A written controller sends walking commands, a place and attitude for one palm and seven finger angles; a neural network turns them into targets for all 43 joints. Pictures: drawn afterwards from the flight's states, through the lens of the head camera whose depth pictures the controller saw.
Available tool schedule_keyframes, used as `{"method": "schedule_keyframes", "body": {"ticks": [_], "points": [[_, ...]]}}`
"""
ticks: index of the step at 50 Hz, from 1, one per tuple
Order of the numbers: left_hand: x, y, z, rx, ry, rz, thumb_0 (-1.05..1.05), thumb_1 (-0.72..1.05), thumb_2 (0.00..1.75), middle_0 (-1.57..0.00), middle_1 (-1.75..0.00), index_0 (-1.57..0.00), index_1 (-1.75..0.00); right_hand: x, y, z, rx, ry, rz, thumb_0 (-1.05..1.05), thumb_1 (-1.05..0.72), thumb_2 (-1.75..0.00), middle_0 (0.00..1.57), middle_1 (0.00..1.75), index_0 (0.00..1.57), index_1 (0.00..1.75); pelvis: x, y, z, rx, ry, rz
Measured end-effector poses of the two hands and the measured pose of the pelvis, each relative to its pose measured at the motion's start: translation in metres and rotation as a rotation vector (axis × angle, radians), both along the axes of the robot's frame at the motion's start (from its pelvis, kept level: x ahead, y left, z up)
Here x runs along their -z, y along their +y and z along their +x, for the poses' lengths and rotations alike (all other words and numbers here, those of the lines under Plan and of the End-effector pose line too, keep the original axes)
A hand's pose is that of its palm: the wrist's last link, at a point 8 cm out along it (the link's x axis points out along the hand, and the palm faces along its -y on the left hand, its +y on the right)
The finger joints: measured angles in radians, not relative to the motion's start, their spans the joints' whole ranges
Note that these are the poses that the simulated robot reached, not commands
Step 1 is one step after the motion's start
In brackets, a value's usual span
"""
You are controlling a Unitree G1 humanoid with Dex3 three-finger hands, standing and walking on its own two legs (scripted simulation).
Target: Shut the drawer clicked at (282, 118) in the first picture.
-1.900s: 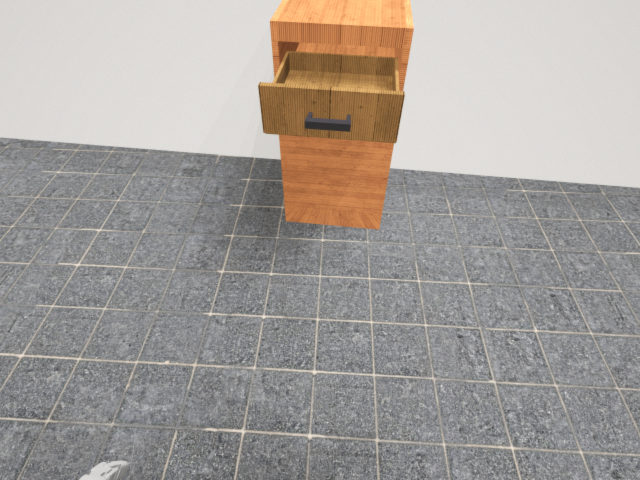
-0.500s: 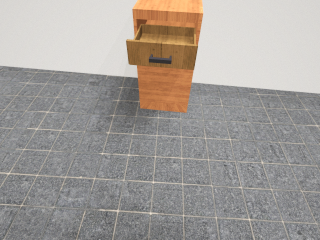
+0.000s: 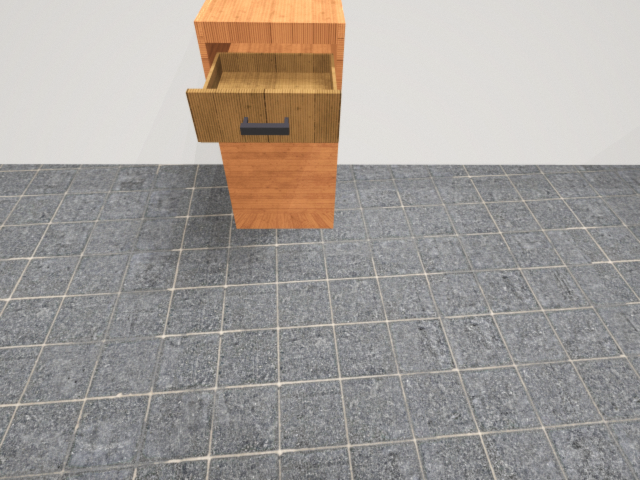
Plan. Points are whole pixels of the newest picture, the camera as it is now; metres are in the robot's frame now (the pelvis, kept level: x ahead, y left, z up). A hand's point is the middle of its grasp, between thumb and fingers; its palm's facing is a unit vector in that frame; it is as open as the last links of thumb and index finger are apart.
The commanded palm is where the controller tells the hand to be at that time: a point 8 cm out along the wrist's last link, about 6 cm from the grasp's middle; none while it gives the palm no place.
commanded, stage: walk to a spot facing it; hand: left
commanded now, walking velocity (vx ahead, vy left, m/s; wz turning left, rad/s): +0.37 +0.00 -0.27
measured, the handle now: (265, 124) +0.91 +0.19 -0.05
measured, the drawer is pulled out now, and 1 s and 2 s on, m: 0.29 0.29 0.29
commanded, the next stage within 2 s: turn to face it in 0.66 s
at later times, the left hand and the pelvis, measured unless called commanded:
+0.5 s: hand out of the picture +0.14 +0.16 -0.17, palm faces +0.04 -0.99 -0.12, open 7.4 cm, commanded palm none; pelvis +0.19 +0.00 +0.00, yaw -3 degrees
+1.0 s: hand (244, 302) +0.46 +0.17 -0.16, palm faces -0.17 -0.97 -0.19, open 7.4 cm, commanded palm none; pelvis +0.34 +0.02 +0.00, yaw -10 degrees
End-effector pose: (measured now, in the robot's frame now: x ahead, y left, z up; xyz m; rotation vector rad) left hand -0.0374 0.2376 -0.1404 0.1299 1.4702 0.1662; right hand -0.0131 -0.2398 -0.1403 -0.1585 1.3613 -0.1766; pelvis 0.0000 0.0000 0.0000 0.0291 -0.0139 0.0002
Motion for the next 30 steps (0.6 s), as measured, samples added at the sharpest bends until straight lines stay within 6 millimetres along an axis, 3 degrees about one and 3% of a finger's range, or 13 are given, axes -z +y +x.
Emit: {"method": "schedule_keyframes", "body": {"ticks": [5, 7, 9, 15, 20, 27, 30], "points": [[0.001, -0.019, 0.069, 0.054, -0.078, 0.006, 0.01, 0.91, 0.9, -0.2, -0.3, -0.2, -0.3, 0.011, -0.005, -0.026, 0.073, 0.145, 0.036, 0.0, -0.9, -0.9, 0.2, 0.3, 0.2, 0.3, 0.008, -0.017, 0.034, 0.03, -0.001, -0.01], [0.004, -0.025, 0.092, 0.043, -0.138, 0.021, 0.0, 0.91, 0.9, -0.2, -0.3, -0.2, -0.3, 0.015, -0.01, -0.023, 0.077, 0.2, 0.048, 0.0, -0.9, -0.9, 0.2, 0.3, 0.2, 0.3, 0.012, -0.025, 0.047, 0.023, -0.008, -0.02], [0.002, -0.03, 0.106, 0.023, -0.167, 0.025, 0.0, 0.91, 0.9, -0.2, -0.3, -0.2, -0.3, 0.011, -0.015, -0.006, 0.073, 0.206, 0.045, 0.01, -0.9, -0.9, 0.2, 0.3, 0.2, 0.29, 0.009, -0.029, 0.06, 0.021, -0.015, -0.027], [-0.007, -0.047, 0.128, 0.038, -0.102, -0.01, 0.0, 0.91, 0.9, -0.2, -0.3, -0.2, -0.3, -0.006, -0.025, 0.102, 0.075, 0.0, 0.018, 0.01, -0.91, -0.9, 0.2, 0.3, 0.19, 0.29, -0.009, -0.03, 0.103, 0.049, -0.003, -0.032], [-0.006, -0.048, 0.148, 0.036, -0.044, -0.049, 0.0, 0.91, 0.9, -0.2, -0.3, -0.2, -0.3, -0.018, -0.014, 0.202, 0.05, -0.168, 0.021, 0.01, -0.91, -0.9, 0.2, 0.3, 0.19, 0.29, -0.011, -0.019, 0.144, 0.061, 0.007, -0.047], [0.017, -0.019, 0.192, -0.014, 0.02, -0.069, 0.0, 0.9, 0.9, -0.2, -0.3, -0.2, -0.3, -0.017, 0.022, 0.326, -0.033, -0.295, 0.005, 0.0, -0.91, -0.9, 0.2, 0.3, 0.19, 0.29, 0.007, 0.011, 0.218, 0.073, -0.003, -0.069], [0.027, 0.001, 0.224, 0.011, 0.049, -0.066, 0.0, 0.9, 0.9, -0.2, -0.3, -0.2, -0.3, -0.014, 0.035, 0.35, -0.013, -0.328, -0.016, 0.0, -0.9, -0.9, 0.2, 0.3, 0.19, 0.29, 0.014, 0.024, 0.243, 0.104, -0.016, -0.059]]}}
